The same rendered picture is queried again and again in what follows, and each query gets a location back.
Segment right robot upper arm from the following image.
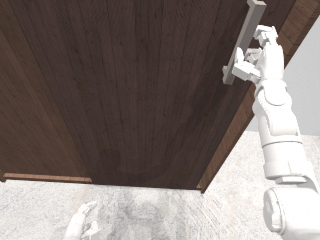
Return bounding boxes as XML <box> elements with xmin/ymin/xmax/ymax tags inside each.
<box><xmin>263</xmin><ymin>187</ymin><xmax>320</xmax><ymax>240</ymax></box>

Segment handle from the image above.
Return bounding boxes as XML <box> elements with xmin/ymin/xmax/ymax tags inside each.
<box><xmin>222</xmin><ymin>0</ymin><xmax>267</xmax><ymax>85</ymax></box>

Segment right robot hand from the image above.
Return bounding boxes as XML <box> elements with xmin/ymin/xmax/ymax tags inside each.
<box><xmin>232</xmin><ymin>25</ymin><xmax>284</xmax><ymax>88</ymax></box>

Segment left robot hand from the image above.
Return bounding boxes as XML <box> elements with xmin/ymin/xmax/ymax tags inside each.
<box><xmin>63</xmin><ymin>201</ymin><xmax>101</xmax><ymax>240</ymax></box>

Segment robot right forearm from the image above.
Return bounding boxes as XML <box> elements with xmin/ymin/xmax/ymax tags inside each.
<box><xmin>252</xmin><ymin>79</ymin><xmax>320</xmax><ymax>196</ymax></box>

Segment wardrobe door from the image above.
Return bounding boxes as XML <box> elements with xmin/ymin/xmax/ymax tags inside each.
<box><xmin>7</xmin><ymin>0</ymin><xmax>296</xmax><ymax>191</ymax></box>
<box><xmin>0</xmin><ymin>0</ymin><xmax>90</xmax><ymax>178</ymax></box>

